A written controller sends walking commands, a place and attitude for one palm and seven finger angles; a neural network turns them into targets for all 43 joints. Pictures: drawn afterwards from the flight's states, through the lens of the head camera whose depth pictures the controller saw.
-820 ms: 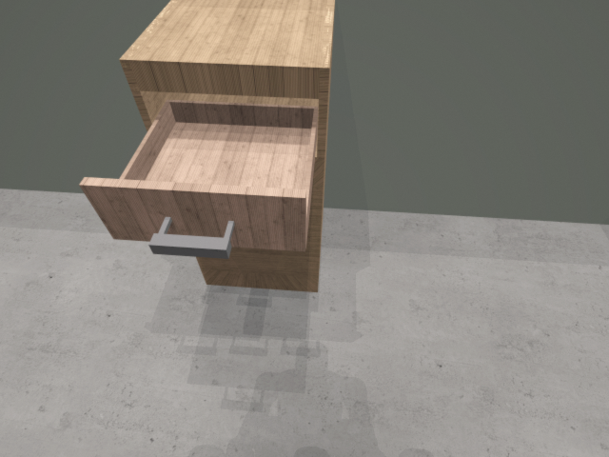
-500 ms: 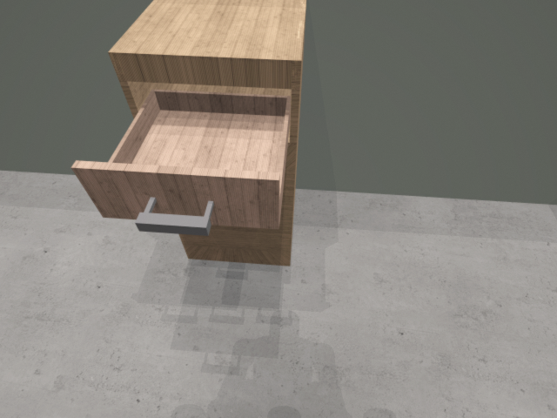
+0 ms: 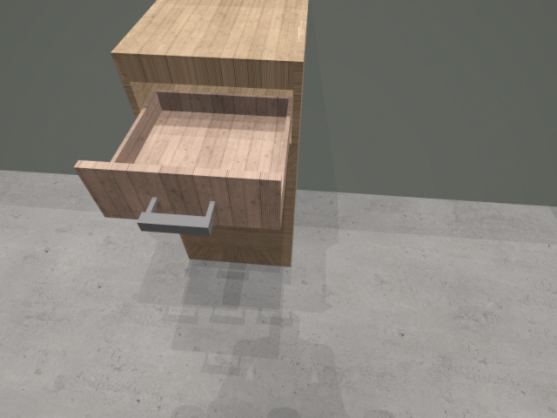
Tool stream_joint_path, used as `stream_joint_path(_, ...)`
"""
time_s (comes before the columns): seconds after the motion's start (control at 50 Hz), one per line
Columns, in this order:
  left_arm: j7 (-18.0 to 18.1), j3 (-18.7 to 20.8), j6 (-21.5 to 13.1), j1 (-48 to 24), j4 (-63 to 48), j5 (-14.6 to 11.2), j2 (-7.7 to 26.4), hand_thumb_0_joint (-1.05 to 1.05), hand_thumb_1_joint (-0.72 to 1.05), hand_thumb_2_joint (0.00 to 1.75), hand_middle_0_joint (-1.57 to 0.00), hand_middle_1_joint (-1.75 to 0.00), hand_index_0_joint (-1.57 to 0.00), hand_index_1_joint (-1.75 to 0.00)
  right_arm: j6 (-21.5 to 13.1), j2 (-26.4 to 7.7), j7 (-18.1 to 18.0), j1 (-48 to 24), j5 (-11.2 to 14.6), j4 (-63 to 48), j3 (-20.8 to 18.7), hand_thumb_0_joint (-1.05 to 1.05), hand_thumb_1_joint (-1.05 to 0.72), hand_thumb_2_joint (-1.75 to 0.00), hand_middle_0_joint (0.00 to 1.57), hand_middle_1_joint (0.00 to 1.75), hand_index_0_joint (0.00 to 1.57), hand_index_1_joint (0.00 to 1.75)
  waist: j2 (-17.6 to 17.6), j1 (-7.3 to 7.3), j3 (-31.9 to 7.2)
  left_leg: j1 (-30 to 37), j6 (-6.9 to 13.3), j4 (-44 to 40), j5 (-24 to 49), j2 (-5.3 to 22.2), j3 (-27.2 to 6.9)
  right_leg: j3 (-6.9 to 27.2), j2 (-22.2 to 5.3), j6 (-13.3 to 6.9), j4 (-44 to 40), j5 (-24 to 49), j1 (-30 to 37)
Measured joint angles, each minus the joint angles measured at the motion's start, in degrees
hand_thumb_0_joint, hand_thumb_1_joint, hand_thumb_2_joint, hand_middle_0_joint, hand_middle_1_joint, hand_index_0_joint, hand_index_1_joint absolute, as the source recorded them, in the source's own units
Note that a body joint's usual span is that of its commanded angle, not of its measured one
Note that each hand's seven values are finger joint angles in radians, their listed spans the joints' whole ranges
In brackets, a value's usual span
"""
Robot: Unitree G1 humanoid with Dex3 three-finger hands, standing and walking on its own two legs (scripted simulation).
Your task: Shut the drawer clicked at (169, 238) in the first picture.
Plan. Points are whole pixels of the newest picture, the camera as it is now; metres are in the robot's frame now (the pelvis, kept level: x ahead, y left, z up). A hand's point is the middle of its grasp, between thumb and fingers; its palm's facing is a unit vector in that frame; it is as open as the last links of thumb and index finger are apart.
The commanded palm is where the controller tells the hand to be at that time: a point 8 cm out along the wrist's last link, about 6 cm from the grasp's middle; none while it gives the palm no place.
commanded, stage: look at it before walking up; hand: left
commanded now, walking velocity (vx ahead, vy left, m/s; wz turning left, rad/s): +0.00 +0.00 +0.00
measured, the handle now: (179, 214) +0.47 +0.23 -0.04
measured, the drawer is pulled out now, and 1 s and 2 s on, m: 0.30 0.30 0.30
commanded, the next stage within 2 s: take the last steps up to it in 0.02 s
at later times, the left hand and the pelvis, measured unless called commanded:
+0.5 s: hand out of the picture +0.01 +0.17 -0.19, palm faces +0.06 -0.98 -0.17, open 7.4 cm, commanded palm none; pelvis +0.04 +0.01 -0.01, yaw -1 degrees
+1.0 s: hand out of the picture +0.11 +0.17 -0.19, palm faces +0.08 -0.97 -0.21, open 7.4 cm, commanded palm none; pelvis +0.12 +0.00 -0.02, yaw +0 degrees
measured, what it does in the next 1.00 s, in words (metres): walks ahead: left foot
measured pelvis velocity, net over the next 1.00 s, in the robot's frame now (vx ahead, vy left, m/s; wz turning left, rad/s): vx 0.12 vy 0.00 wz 0.00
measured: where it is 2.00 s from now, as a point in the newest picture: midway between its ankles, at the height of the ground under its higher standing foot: outside the picture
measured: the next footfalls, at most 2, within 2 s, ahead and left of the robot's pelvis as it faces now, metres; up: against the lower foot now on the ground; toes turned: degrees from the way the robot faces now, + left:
left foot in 0.82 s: +0.20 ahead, +0.14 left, +0.00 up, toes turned +3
right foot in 1.44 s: +0.13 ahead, -0.12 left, +0.00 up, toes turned +1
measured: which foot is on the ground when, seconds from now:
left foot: down 0.00-0.60, up 0.62-0.80, down 0.82-1.00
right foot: down 0.00-1.00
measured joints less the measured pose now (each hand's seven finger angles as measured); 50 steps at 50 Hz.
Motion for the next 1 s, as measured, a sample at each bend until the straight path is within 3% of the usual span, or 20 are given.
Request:
stream_joint_path(0.24,-0.2,0.2,0.0,0.3,0.0,0.1,0.0,0.00,0.91,0.90,-0.20,-0.30,-0.20,-0.30,0.2,0.0,0.2,0.4,-0.3,0.1,-0.2,0.00,-0.91,-0.90,0.20,0.30,0.20,0.30,-0.1,-0.02,-0.2,-0.3,0.1,0.8,-0.5,0.1,0.1,0.1,0.1,0.0,0.6,-0.4,-0.3)
stream_joint_path(0.56,-1.2,2.0,0.1,2.1,-1.1,0.7,0.8,0.00,0.91,0.90,-0.20,-0.30,-0.20,-0.30,-1.1,0.5,0.0,6.1,-0.6,0.5,-0.9,0.00,-0.91,-0.90,0.20,0.30,0.20,0.30,-1.0,-0.33,-0.6,-0.3,0.7,6.7,-8.0,-1.1,0.9,0.7,-1.5,0.2,10.9,-10.1,-2.4)
stream_joint_path(0.62,-0.9,2.5,-1.1,1.2,-2.3,0.7,0.4,0.00,0.91,0.90,-0.20,-0.30,-0.20,-0.30,-0.4,0.6,0.0,6.2,-0.1,0.8,-0.9,0.00,-0.91,-0.90,0.20,0.30,0.20,0.30,0.5,-0.49,-0.2,-3.1,1.4,14.2,-10.5,-0.2,0.7,-0.9,-0.9,-0.1,10.2,-11.2,-0.7)
stream_joint_path(0.66,-0.3,2.5,-2.1,1.3,-3.2,0.9,0.3,0.00,0.91,0.90,-0.20,-0.30,-0.20,-0.30,0.5,0.6,0.2,4.8,0.0,0.8,-1.2,0.00,-0.91,-0.90,0.20,0.30,0.20,0.30,0.3,0.18,0.5,-7.5,1.7,24.7,-14.7,-0.2,1.6,-1.6,-1.0,-0.6,8.9,-11.2,0.9)
stream_joint_path(0.7,0.2,2.5,-2.3,1.9,-3.6,1.2,0.1,0.00,0.91,0.90,-0.20,-0.30,-0.20,-0.30,0.8,0.4,0.5,2.7,0.0,0.1,-1.7,0.00,-0.91,-0.90,0.20,0.30,0.20,0.30,-0.4,1.08,1.1,-11.1,2.0,29.6,-17.1,-0.2,2.3,-1.4,-1.2,-0.4,7.2,-10.9,2.7)
stream_joint_path(0.76,0.3,2.5,-1.7,3.5,-2.9,1.3,0.0,0.00,0.91,0.90,-0.20,-0.30,-0.20,-0.30,0.7,-0.4,0.8,-1.0,-0.1,-2.2,-2.1,0.01,-0.91,-0.90,0.20,0.30,0.20,0.30,-1.7,1.38,1.4,-13.5,2.2,23.6,-12.8,0.7,3.4,-0.8,-1.7,0.3,5.6,-11.0,4.8)
stream_joint_path(0.82,0.0,2.1,-0.7,5.2,-1.7,0.7,-0.9,0.00,0.90,0.90,-0.20,-0.30,-0.20,-0.30,-1.2,-3.1,0.6,-2.8,-0.6,-4.3,-2.5,0.02,-0.94,-0.90,0.20,0.30,0.20,0.30,-1.1,0.97,1.2,-11.7,2.2,11.5,1.5,1.6,2.9,-0.3,-1.6,1.3,10.2,-14.1,4.2)
stream_joint_path(0.9,0.4,1.6,1.2,3.7,-0.8,0.2,0.0,0.00,0.90,0.90,-0.20,-0.30,-0.20,-0.30,-1.7,-3.0,-0.3,-4.9,-1.0,-5.1,-2.0,0.02,-0.94,-0.90,0.20,0.30,0.20,0.30,-3.8,0.85,1.6,-10.3,0.8,12.8,-2.3,-0.1,5.2,3.2,-2.7,1.5,22.0,-20.3,-1.5)
stream_joint_path(0.94,0.3,1.4,1.4,1.8,-1.5,0.2,0.4,0.00,0.91,0.90,-0.20,-0.30,-0.20,-0.30,-1.4,-2.7,-0.5,-5.6,-0.9,-5.1,-1.4,0.01,-0.93,-0.90,0.20,0.30,0.20,0.30,-3.8,1.03,2.0,-9.5,0.3,10.7,-1.6,-0.5,5.1,2.8,-2.9,1.7,19.4,-18.2,-3.0)
stream_joint_path(0.96,0.2,1.3,1.2,0.9,-2.1,0.2,0.6,0.00,0.91,0.90,-0.20,-0.30,-0.20,-0.30,-1.0,-2.5,-0.5,-6.0,-0.7,-5.1,-1.1,0.01,-0.93,-0.90,0.20,0.30,0.20,0.30,-3.6,1.13,2.3,-9.3,0.0,10.0,-1.1,-0.7,4.9,2.7,-2.9,1.7,15.7,-13.7,-2.9)
stream_joint_path(1.0,0.2,1.3,0.6,-0.4,-3.1,0.5,0.6,0.00,0.91,0.90,-0.20,-0.30,-0.20,-0.30,0.0,-2.7,-0.8,-6.8,-0.1,-4.6,-1.4,0.01,-0.93,-0.90,0.20,0.30,0.20,0.30,-1.8,0.96,2.7,-9.0,-0.5,9.2,-0.6,-0.1,3.9,1.7,-2.1,0.5,13.3,-10.5,-2.0)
